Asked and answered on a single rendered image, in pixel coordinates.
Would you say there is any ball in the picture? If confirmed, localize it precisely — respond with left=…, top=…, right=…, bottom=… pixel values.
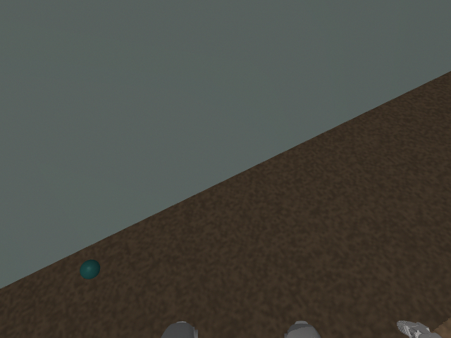
left=80, top=260, right=100, bottom=280

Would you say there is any right robot hand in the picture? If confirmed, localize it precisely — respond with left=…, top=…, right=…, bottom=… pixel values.
left=397, top=320, right=442, bottom=338

